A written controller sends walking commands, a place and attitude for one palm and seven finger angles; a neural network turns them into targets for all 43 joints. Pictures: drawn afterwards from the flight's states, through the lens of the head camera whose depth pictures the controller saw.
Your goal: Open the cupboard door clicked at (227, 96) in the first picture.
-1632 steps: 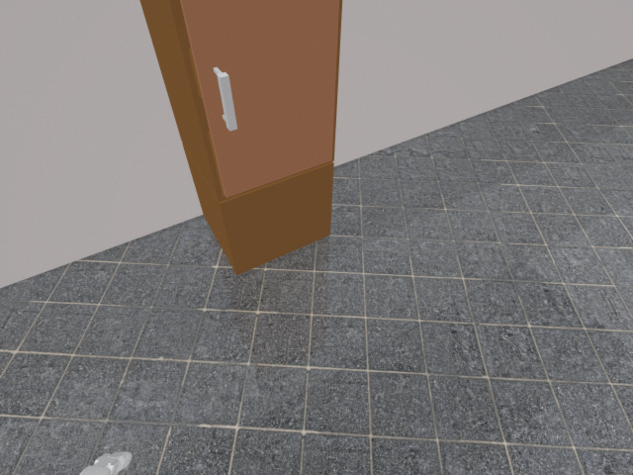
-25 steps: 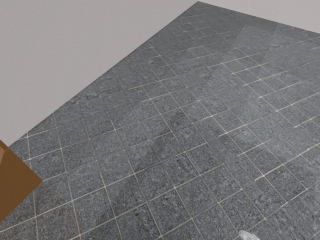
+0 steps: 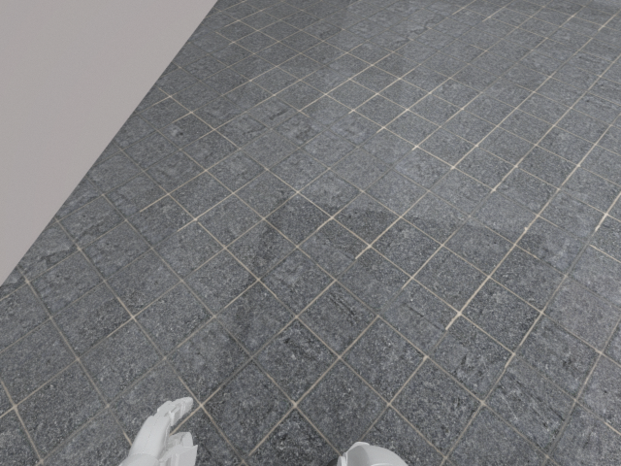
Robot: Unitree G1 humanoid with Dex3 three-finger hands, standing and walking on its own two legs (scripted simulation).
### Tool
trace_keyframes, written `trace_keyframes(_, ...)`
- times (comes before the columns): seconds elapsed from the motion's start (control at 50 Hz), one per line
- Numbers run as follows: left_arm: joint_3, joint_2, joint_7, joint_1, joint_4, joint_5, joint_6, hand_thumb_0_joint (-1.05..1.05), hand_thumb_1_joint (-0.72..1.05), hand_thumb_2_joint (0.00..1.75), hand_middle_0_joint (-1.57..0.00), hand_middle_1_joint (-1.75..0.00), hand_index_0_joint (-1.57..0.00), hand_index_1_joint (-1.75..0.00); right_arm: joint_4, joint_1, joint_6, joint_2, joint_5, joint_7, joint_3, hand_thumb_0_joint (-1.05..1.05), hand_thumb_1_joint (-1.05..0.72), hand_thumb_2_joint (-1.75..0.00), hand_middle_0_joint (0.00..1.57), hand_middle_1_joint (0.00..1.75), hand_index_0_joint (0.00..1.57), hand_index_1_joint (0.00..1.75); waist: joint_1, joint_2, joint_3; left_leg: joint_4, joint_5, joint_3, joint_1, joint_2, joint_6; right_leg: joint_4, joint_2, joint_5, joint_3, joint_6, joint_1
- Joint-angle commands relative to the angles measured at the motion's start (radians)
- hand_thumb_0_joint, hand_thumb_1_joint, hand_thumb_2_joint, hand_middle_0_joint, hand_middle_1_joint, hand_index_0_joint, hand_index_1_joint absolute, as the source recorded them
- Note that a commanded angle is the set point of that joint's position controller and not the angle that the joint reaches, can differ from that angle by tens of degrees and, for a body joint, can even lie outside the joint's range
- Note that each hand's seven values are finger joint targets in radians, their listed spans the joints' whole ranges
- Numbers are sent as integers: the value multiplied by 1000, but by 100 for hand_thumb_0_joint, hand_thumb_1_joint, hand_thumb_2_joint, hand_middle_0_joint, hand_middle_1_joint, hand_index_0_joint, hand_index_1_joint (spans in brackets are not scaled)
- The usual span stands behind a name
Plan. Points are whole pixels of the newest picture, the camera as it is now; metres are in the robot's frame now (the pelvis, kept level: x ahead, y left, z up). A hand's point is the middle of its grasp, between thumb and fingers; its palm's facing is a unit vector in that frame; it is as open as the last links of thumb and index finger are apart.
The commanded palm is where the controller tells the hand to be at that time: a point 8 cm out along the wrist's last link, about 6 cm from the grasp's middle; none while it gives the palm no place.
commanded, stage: walk to a spot facing it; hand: left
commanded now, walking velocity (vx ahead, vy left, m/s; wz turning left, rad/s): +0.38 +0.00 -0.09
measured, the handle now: out of the picture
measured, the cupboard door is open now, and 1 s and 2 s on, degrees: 44 44 44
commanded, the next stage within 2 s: turn to face it in 0.70 s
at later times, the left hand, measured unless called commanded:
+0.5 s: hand out of the picture +0.11 +0.13 -0.15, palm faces +0.10 -0.98 -0.16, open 7.3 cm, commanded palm none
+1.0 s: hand (247, 207) +0.61 +0.14 -0.15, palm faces -0.06 -0.97 -0.25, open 7.3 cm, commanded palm none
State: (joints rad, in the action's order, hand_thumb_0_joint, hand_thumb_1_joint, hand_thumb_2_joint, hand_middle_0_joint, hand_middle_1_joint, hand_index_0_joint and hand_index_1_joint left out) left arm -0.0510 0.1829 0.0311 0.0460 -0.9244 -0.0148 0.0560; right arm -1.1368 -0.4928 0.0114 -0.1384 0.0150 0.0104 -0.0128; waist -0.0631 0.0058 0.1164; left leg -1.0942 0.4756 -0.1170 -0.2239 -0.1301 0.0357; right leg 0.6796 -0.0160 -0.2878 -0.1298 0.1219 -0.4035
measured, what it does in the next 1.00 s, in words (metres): walks ahead: left foot, then right foot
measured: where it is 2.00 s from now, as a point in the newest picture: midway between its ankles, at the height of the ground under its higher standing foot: (339, 333)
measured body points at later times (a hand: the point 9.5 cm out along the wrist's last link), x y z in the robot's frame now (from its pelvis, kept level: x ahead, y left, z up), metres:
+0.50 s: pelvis +0.23 -0.01 +0.01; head +0.26 -0.01 +0.46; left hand +0.11 +0.18 -0.13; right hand +0.38 -0.23 -0.13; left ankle +0.35 +0.09 -0.70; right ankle +0.05 -0.05 -0.72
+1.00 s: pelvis +0.47 -0.06 +0.00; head +0.52 -0.07 +0.45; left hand +0.61 +0.19 -0.13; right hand +0.35 -0.26 -0.14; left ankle +0.35 +0.07 -0.69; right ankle +0.55 -0.17 -0.72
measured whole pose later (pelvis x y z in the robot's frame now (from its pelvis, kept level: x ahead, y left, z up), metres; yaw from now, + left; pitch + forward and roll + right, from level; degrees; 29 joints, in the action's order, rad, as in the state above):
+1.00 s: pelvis +0.47 -0.06 +0.00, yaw +0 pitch +1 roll +1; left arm -0.05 0.22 0.01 0.08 -0.97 -0.02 0.07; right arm -1.16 -0.46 0.02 -0.13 0.01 0.02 -0.02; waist -0.07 0.00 0.09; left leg -0.82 0.55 -0.06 -0.18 -0.04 0.01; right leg 0.63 0.08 -0.22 -0.13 0.03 -0.43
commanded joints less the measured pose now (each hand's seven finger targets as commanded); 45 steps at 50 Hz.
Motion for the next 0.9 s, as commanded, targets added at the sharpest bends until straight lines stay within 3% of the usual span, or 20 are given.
trace_keyframes(0.0,-29,133,-39,238,-52,15,3,0,90,90,-20,-30,-20,-30,115,97,36,-79,0,9,-36,0,-90,-90,20,30,20,30,73,44,-92,-151,-140,101,-349,-46,-5,-402,304,447,345,72,286)
trace_keyframes(0.04,-21,102,-39,228,-61,6,20,0,90,90,-20,-30,-20,-30,86,40,17,-47,7,2,-36,0,-90,-90,20,30,20,30,34,55,-102,-67,-181,82,-288,-35,0,-432,247,461,257,51,225)
trace_keyframes(0.08,-18,79,-37,252,-78,7,30,0,90,90,-20,-30,-20,-30,80,45,5,-43,8,-2,-39,0,-90,-90,20,30,20,30,21,63,-95,-12,-231,71,-319,-27,10,-461,217,462,222,28,238)
trace_keyframes(0.18,-14,60,-41,324,-108,8,45,0,90,90,-20,-30,-20,-30,153,228,3,-64,4,-17,-51,0,-90,-90,20,30,20,30,52,78,-46,90,-347,81,-458,-17,11,-501,216,454,232,1,330)
trace_keyframes(0.28,-4,72,-53,433,-156,4,52,0,90,90,-20,-30,-20,-30,205,411,14,-80,-1,-29,-49,0,-90,-90,20,30,20,30,91,86,-7,187,-355,60,-544,16,-4,-468,238,676,225,-12,475)
trace_keyframes(0.38,4,77,-65,504,-196,-2,47,0,90,90,-20,-30,-20,-30,231,515,23,-77,-2,-35,-39,0,-90,-90,20,30,20,30,105,72,16,336,-298,5,-478,71,-37,-423,247,880,204,-13,549)
trace_keyframes(0.44,1,101,-68,512,-216,-5,49,0,90,90,-20,-30,-20,-30,196,439,34,-80,0,-21,-36,0,-90,-90,20,30,20,30,63,103,-38,438,-212,-81,-258,174,-84,-268,232,1271,165,-33,544)
trace_keyframes(0.46,-1,110,-67,495,-212,-3,51,0,90,90,-20,-30,-20,-30,166,340,38,-92,3,-12,-39,0,-90,-90,20,30,20,30,13,111,-74,483,-244,-94,-138,202,-105,-175,212,1312,131,-47,508)
trace_keyframes(0.48,-2,113,-64,469,-206,2,51,0,90,90,-20,-30,-20,-30,124,207,39,-122,8,-3,-48,0,-90,-90,20,30,20,30,-52,107,-128,531,-322,-65,84,182,-137,-19,203,1232,115,-68,371)
trace_keyframes(0.5,0,95,-57,449,-186,11,55,0,90,90,-20,-30,-20,-30,88,48,42,-187,22,6,-68,0,-90,-90,20,30,20,30,-121,60,-216,543,-392,134,361,24,-214,226,157,920,92,-91,133)
trace_keyframes(0.52,14,30,-44,475,-156,27,58,0,90,90,-20,-30,-20,-30,67,-68,50,-283,33,14,-90,0,-90,-90,20,30,20,30,-119,-156,-366,611,-521,571,560,-304,-370,647,17,33,60,-105,-107)
trace_keyframes(0.54,11,55,-47,406,-124,22,50,0,90,90,-20,-30,-20,-30,72,-53,39,-282,7,14,-83,0,-90,-90,20,30,20,30,-85,-90,-330,743,-465,687,453,-360,-403,796,14,-207,159,-74,-173)
trace_keyframes(0.56,0,44,-51,343,-101,6,41,0,90,90,-20,-30,-20,-30,88,39,41,-270,5,13,-79,0,-90,-90,20,30,20,30,-47,-48,-127,814,-303,629,262,-352,-384,811,64,-181,178,-80,-259)
trace_keyframes(0.6,-4,11,-30,321,-109,-18,16,0,90,90,-20,-30,-20,-30,107,146,63,-135,8,19,-44,0,-90,-90,20,30,20,30,35,-65,44,910,-198,443,-23,-220,-249,715,115,-31,171,-100,-240)
trace_keyframes(0.64,-1,-28,-18,382,-130,-23,-10,0,90,90,-20,-30,-20,-30,90,151,81,-96,5,22,-33,0,-90,-90,20,30,20,30,84,-97,9,897,-378,233,-44,-143,-193,615,125,31,149,-119,-178)
trace_keyframes(0.68,-1,-36,-15,378,-123,-19,-24,0,90,90,-20,-30,-20,-30,85,131,87,-108,2,20,-32,0,-90,-90,20,30,20,30,100,-97,-44,890,-524,131,-32,-112,-198,480,133,57,123,-130,-146)
trace_keyframes(0.74,3,-30,-7,277,-89,-14,-29,0,90,90,-20,-30,-20,-30,73,106,82,-129,2,15,-30,0,-90,-90,20,30,20,30,86,-118,-16,895,-587,59,-43,-82,-177,234,127,138,61,-134,-97)
trace_keyframes(0.82,4,6,-8,140,-53,-7,-24,0,90,90,-20,-30,-20,-30,37,20,65,-135,5,19,-24,0,-90,-90,20,30,20,30,43,-98,2,833,-716,81,8,-90,-174,20,85,194,19,-116,-25)
trace_keyframes(0.84,5,23,-10,134,-48,-7,-18,0,90,90,-20,-30,-20,-30,31,14,61,-136,5,20,-23,0,-90,-90,20,30,20,30,45,-104,-6,795,-745,100,2,-96,-170,-20,77,185,17,-112,32)
trace_keyframes(0.88,0,59,-15,211,-66,-7,-10,0,90,90,-20,-30,-20,-30,30,21,54,-147,0,22,-22,0,-90,-90,20,30,20,30,91,-78,-71,663,-789,105,10,-64,-139,-121,49,252,3,-110,202)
